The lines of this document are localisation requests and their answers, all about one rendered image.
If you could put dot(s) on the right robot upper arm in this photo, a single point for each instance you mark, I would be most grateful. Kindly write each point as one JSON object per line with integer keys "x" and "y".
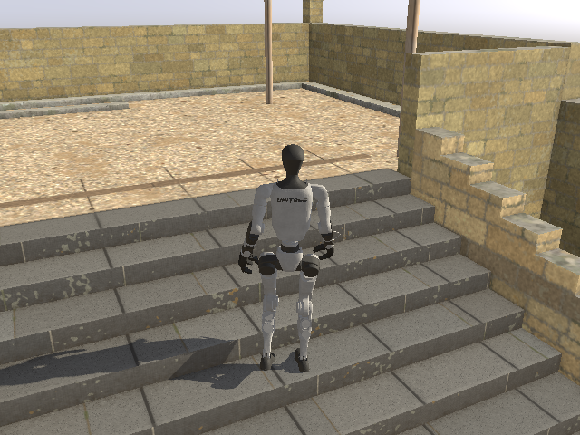
{"x": 323, "y": 208}

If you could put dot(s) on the right robot shin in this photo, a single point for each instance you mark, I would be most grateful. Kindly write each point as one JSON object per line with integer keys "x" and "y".
{"x": 304, "y": 326}

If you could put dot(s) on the robot right forearm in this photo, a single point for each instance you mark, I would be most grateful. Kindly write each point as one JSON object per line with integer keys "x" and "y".
{"x": 328, "y": 239}

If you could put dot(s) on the left robot hand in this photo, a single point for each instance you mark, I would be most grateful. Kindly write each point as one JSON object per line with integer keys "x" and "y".
{"x": 247, "y": 260}

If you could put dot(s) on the left robot foot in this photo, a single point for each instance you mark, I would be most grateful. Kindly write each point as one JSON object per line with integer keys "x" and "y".
{"x": 266, "y": 363}

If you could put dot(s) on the robot left forearm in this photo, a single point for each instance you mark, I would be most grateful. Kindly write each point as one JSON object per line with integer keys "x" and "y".
{"x": 249, "y": 243}

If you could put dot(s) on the right robot hand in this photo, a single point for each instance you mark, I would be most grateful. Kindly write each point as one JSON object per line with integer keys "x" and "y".
{"x": 329, "y": 253}

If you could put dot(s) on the left robot upper arm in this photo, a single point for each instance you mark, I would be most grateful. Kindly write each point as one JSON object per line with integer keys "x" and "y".
{"x": 259, "y": 208}

